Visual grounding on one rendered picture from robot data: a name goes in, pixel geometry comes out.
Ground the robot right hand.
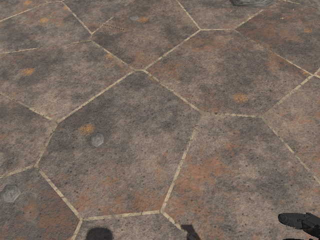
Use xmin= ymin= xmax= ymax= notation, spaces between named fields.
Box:
xmin=278 ymin=212 xmax=320 ymax=240

